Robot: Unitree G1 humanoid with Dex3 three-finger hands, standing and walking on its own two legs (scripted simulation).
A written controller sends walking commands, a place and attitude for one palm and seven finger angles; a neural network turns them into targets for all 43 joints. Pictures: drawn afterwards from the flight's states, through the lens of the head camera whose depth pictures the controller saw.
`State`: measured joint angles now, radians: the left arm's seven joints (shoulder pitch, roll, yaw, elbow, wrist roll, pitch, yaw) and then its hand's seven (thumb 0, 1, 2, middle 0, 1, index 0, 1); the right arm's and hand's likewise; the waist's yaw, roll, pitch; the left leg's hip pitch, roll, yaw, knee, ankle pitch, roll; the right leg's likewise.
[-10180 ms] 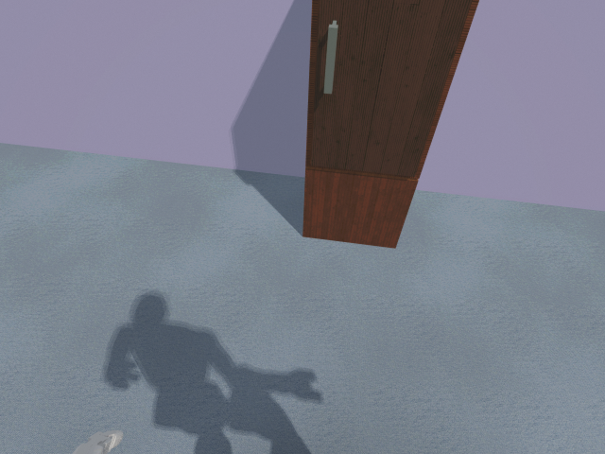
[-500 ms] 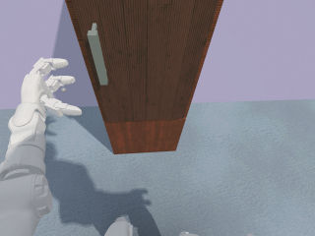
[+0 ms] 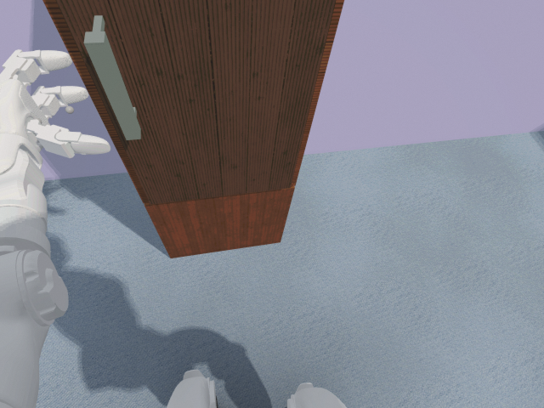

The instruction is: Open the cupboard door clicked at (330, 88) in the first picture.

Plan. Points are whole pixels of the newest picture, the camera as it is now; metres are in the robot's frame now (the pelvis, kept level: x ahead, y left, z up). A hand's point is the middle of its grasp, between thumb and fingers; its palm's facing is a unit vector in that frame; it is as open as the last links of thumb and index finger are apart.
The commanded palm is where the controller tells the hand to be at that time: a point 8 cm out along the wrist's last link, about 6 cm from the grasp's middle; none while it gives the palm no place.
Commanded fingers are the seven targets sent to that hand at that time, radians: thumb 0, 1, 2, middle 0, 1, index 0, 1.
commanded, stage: move the hooked fingers beside the handle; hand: left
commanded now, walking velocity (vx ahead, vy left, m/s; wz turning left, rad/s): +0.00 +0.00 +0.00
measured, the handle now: (117, 83) +0.58 +0.19 +0.10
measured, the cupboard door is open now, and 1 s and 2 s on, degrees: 0 0 0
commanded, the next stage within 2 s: slide the fingers in behind the handle in 1.02 s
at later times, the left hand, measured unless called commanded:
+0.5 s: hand (61, 107) +0.52 +0.26 +0.11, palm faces +0.12 -0.99 +0.01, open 14.0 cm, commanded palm +0.49 +0.29 +0.11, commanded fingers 0.00 -0.50 0.30 -0.30 -1.20 -0.30 -1.20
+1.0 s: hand (73, 106) +0.52 +0.24 +0.11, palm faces +0.12 -0.99 -0.01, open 14.0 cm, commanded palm +0.50 +0.28 +0.10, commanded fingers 0.00 -0.50 0.30 -0.30 -1.20 -0.30 -1.20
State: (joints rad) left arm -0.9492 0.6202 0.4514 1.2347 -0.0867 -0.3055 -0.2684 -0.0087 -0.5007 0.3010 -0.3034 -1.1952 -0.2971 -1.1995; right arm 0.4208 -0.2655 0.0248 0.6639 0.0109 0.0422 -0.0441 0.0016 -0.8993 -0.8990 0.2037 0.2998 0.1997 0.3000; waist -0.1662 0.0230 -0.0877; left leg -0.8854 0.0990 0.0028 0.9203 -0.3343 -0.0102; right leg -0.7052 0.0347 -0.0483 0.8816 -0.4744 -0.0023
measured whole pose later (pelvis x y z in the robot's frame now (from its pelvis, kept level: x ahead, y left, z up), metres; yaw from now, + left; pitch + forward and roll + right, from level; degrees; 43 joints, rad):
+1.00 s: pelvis +0.00 +0.01 -0.01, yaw -1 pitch +19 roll -4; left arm -1.01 0.64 0.45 1.27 -0.05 -0.30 -0.22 -0.01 -0.50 0.30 -0.30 -1.20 -0.30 -1.20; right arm 0.43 -0.26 0.04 0.64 -0.01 0.07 -0.02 0.00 -0.90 -0.90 0.20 0.30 0.20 0.30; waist -0.19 0.03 -0.09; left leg -0.95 0.10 0.00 0.97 -0.35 0.00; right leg -0.76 0.04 -0.05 0.91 -0.48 0.01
